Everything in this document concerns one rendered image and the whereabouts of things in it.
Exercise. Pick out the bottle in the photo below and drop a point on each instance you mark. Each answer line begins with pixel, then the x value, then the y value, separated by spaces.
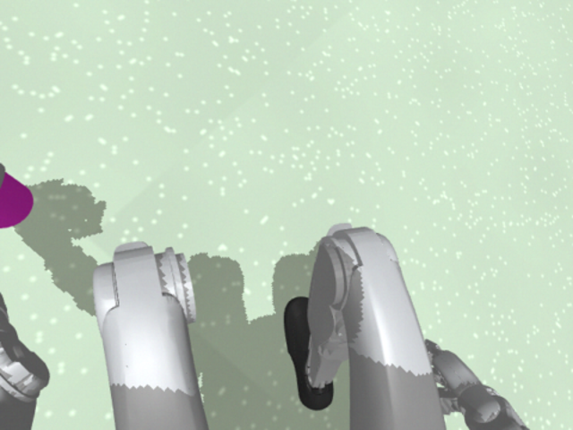
pixel 16 202

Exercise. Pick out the right robot hand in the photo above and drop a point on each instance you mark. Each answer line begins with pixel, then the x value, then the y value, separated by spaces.
pixel 452 373

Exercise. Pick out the left robot arm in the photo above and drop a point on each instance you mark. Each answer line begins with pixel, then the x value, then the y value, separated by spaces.
pixel 23 374

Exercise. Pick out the right robot arm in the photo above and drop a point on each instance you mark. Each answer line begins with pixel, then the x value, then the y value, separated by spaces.
pixel 484 409

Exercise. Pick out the right robot foot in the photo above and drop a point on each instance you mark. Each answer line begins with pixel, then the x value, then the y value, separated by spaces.
pixel 297 340

